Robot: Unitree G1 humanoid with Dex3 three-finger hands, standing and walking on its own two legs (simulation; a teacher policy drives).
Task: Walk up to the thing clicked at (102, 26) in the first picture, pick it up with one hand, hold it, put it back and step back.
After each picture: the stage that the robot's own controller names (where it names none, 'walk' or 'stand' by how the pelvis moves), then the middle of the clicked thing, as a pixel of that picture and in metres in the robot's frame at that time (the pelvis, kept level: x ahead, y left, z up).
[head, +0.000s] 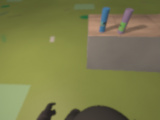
stand; (103, 20) +0.98 -0.05 +0.07
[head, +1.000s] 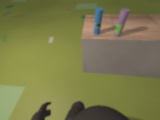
walk; (97, 22) +0.88 +0.05 +0.09
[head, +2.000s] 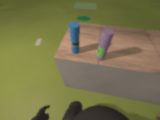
walk; (75, 40) +0.53 +0.21 +0.10
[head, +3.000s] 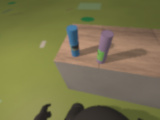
stand; (74, 43) +0.51 +0.19 +0.10
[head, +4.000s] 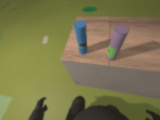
walk; (81, 40) +0.51 +0.11 +0.09
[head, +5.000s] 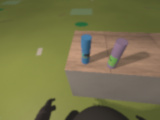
stand; (85, 51) +0.49 +0.08 +0.07
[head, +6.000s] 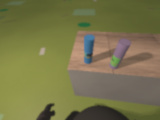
stand; (88, 51) +0.50 +0.07 +0.06
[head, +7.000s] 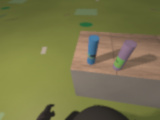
stand; (92, 51) +0.49 +0.04 +0.07
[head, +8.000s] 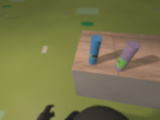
stand; (94, 51) +0.48 +0.03 +0.07
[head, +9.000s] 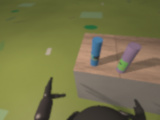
rise first; (95, 53) +0.49 +0.03 +0.07
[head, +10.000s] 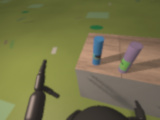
go down; (97, 52) +0.50 +0.03 +0.07
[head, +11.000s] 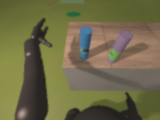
go down; (84, 45) +0.49 +0.04 +0.09
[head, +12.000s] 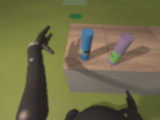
go down; (86, 47) +0.49 +0.03 +0.09
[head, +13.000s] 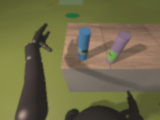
go down; (83, 46) +0.49 +0.04 +0.09
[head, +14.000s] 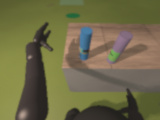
go down; (85, 46) +0.49 +0.03 +0.09
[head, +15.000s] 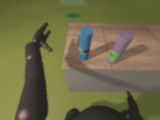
go down; (85, 46) +0.49 +0.04 +0.09
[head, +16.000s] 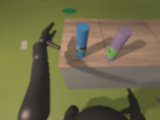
go down; (81, 43) +0.49 +0.05 +0.10
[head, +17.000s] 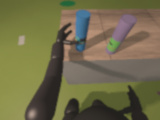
close; (81, 34) +0.51 +0.04 +0.13
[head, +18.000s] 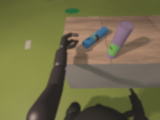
lift; (95, 37) +0.63 -0.06 +0.03
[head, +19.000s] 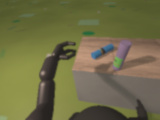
lift; (102, 51) +0.66 -0.06 -0.01
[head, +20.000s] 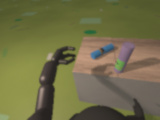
hold; (102, 51) +0.66 -0.05 -0.02
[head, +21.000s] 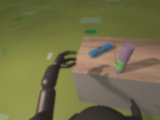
stand; (100, 49) +0.67 -0.03 -0.02
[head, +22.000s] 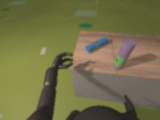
hold; (97, 44) +0.69 -0.02 -0.01
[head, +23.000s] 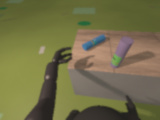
go down; (94, 42) +0.70 +0.00 -0.01
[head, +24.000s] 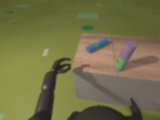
go down; (97, 45) +0.70 -0.01 -0.01
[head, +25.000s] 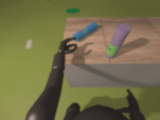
go down; (85, 31) +0.72 +0.02 +0.01
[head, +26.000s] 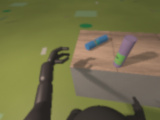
go down; (96, 42) +0.71 -0.01 +0.01
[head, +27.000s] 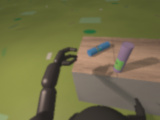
hold; (98, 48) +0.69 -0.01 -0.01
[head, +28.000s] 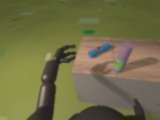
close; (99, 50) +0.67 -0.03 -0.02
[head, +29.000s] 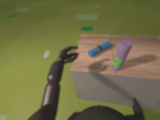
close; (100, 48) +0.66 -0.04 -0.02
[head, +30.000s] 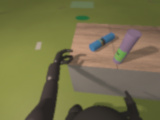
hold; (102, 41) +0.64 -0.07 +0.03
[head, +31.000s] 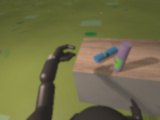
hold; (106, 54) +0.63 -0.08 -0.01
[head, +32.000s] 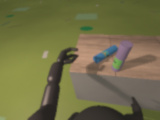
hold; (105, 53) +0.59 -0.09 -0.02
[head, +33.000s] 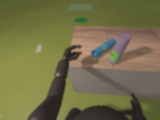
stand; (104, 47) +0.60 -0.10 -0.01
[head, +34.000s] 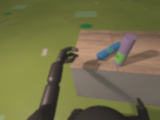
hold; (109, 50) +0.59 -0.12 +0.02
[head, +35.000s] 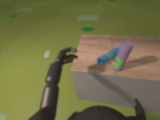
close; (109, 55) +0.57 -0.12 -0.01
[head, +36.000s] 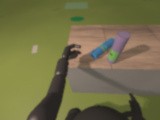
hold; (103, 47) +0.58 -0.10 +0.00
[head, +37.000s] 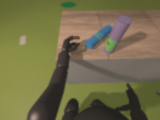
hold; (99, 36) +0.60 -0.10 +0.03
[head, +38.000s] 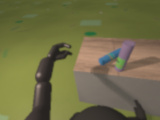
hold; (111, 56) +0.59 -0.13 +0.00
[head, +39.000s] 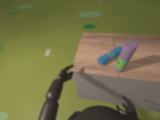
stand; (111, 55) +0.56 -0.11 -0.01
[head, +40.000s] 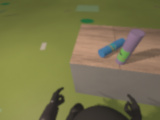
stand; (112, 47) +0.58 -0.14 +0.04
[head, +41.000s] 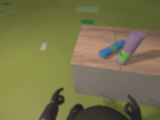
stand; (113, 48) +0.58 -0.14 +0.04
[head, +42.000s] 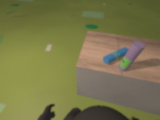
stand; (116, 55) +0.59 -0.16 -0.01
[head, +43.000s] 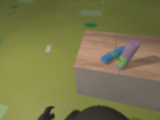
stand; (114, 54) +0.58 -0.15 -0.02
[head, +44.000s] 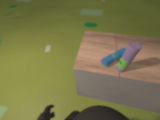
walk; (114, 56) +0.55 -0.16 -0.02
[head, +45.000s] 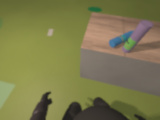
walk; (122, 38) +0.69 -0.21 -0.01
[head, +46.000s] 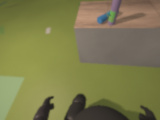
walk; (107, 15) +0.98 -0.06 +0.00
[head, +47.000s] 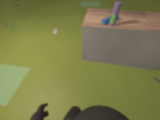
stand; (110, 19) +1.18 -0.14 +0.00
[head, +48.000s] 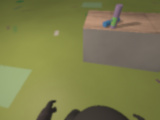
stand; (111, 21) +1.15 -0.16 -0.02
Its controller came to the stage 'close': yes
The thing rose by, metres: 0.00
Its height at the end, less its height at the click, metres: -0.09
